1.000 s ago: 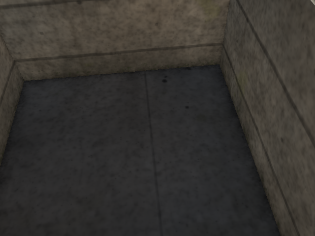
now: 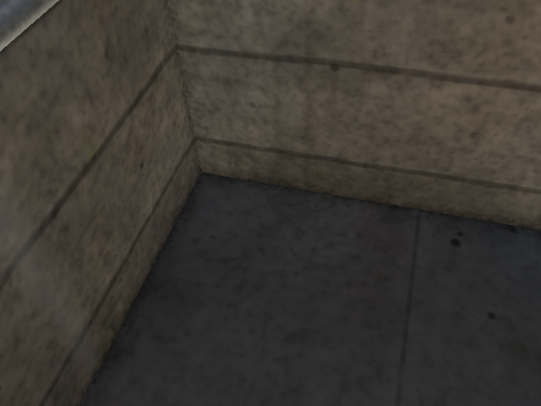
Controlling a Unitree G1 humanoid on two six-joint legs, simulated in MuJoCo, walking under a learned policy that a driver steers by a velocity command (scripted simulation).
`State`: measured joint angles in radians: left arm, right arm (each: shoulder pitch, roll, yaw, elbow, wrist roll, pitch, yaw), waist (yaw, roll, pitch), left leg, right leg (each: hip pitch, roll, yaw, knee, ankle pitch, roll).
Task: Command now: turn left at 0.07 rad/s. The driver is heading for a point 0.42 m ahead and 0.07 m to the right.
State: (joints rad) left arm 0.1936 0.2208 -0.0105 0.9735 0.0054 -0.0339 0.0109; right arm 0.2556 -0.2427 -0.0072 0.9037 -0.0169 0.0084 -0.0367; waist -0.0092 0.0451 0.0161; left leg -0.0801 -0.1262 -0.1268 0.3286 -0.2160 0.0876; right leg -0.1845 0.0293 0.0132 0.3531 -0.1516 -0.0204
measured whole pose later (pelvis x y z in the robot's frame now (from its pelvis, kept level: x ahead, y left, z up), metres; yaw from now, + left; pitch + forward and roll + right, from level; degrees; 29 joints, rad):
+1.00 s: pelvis +0.02 +0.00 +0.00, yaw -2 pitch -1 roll +0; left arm 0.28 0.18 -0.03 1.17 0.01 -0.01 0.04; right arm 0.33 -0.18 0.02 1.10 -0.01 -0.02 -0.06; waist 0.02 0.00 0.01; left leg -0.05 -0.11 -0.09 0.33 -0.26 0.09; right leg -0.18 0.04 0.05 0.40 -0.20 -0.02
